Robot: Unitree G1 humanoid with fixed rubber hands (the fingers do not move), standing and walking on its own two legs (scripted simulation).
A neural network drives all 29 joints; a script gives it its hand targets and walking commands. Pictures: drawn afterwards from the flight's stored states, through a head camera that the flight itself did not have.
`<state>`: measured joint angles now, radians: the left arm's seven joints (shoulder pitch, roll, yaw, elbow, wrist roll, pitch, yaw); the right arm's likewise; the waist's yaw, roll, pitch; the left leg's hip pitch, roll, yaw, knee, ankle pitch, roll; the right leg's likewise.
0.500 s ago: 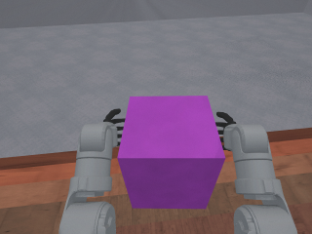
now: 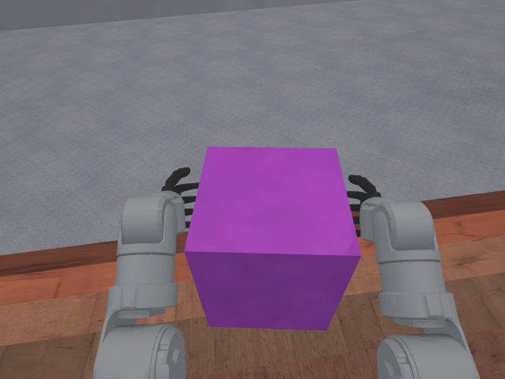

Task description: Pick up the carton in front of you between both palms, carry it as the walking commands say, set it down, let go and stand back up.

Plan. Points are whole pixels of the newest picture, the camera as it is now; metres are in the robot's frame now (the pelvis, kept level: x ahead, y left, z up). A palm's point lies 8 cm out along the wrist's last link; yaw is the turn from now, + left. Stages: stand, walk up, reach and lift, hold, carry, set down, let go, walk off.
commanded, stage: carry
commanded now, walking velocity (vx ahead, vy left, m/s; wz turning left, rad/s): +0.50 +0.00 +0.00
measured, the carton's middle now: (269, 242) +0.36 -0.01 +0.04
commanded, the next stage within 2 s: none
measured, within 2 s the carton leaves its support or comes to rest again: neither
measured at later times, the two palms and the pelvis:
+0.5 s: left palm (199, 156) +0.60 +0.14 +0.03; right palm (330, 156) +0.59 -0.16 +0.03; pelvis +0.24 -0.01 -0.13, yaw +0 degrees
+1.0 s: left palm (221, 156) +0.91 +0.14 -0.21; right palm (304, 148) +0.93 -0.16 -0.21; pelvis +0.57 -0.04 -0.30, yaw +0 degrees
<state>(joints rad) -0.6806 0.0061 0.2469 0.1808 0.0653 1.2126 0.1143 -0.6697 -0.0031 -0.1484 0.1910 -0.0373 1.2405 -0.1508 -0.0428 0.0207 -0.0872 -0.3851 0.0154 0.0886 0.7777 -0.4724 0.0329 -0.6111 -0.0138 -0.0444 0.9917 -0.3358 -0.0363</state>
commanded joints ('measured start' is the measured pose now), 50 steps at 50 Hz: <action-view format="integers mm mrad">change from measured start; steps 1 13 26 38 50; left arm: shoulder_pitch -611 -796 -589 -575 -640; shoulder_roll -1128 -1180 -1023 -1145 -1177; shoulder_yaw -575 -728 -559 -644 -796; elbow -32 -245 41 -127 -183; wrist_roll -387 -549 -381 -359 -535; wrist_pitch -4 -64 -11 -98 -124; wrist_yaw -226 -252 -227 -206 -252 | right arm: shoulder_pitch -789 -712 -698 -718 -538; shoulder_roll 1150 1095 1025 1222 1012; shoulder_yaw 571 553 525 636 520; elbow -176 -226 -48 -207 -186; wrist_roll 449 370 383 519 297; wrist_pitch -62 -89 -48 -164 -160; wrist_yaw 245 198 254 276 218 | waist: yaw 65 143 20 -109 106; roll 77 -79 51 60 26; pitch -390 -317 -265 -254 -378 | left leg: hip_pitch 105 -470 544 261 -502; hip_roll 195 -15 238 11 13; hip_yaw -156 -110 -399 -220 -211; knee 1 281 -86 98 634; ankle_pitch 609 423 920 630 13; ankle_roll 119 10 149 145 -6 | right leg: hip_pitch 238 559 -363 32 666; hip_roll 41 -135 -25 42 -262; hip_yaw -82 342 124 -61 580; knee -79 -224 470 -399 -325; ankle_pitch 29 256 -115 687 405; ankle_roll -8 -171 -21 -19 -274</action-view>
